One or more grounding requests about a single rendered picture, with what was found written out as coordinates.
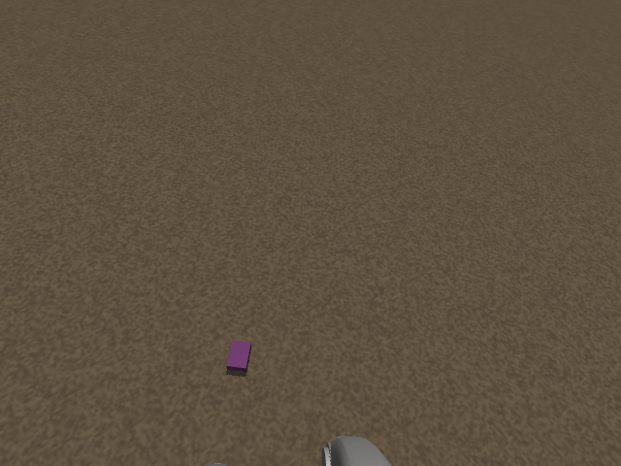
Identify small box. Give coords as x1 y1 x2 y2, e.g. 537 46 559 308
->
226 340 251 372

